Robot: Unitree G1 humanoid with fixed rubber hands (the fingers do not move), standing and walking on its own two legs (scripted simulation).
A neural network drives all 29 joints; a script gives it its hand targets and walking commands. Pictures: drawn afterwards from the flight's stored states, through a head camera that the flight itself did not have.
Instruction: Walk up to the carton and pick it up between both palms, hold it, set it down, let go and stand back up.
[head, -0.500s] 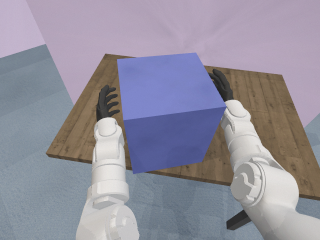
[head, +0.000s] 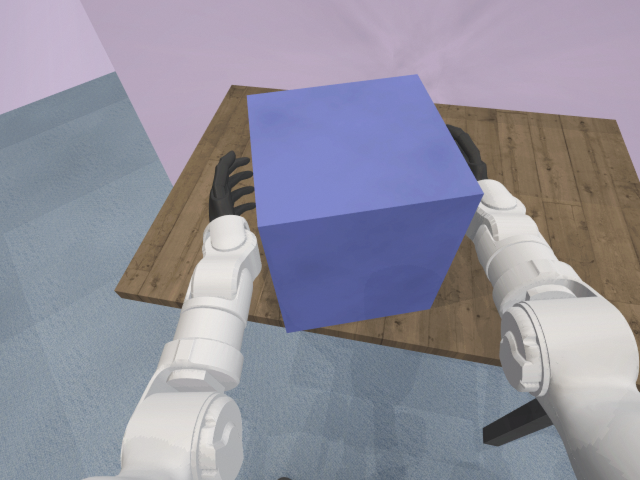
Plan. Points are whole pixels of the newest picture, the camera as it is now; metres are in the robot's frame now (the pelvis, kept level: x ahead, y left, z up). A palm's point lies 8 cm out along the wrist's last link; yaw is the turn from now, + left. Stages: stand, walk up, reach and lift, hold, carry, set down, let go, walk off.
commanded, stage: set down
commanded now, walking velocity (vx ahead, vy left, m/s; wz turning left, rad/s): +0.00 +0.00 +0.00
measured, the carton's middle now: (347, 212) +0.44 +0.07 +0.07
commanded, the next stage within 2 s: none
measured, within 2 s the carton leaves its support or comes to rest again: neither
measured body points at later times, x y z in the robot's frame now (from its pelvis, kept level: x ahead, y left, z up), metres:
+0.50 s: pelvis -0.01 +0.00 +0.00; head +0.10 -0.03 +0.43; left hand +0.37 +0.24 +0.06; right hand +0.53 -0.15 +0.08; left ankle +0.03 +0.15 -0.74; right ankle +0.00 -0.07 -0.74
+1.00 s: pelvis -0.03 +0.01 +0.00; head +0.05 +0.00 +0.44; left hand +0.34 +0.22 +0.09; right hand +0.47 -0.16 +0.09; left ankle +0.03 +0.15 -0.74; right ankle +0.00 -0.07 -0.74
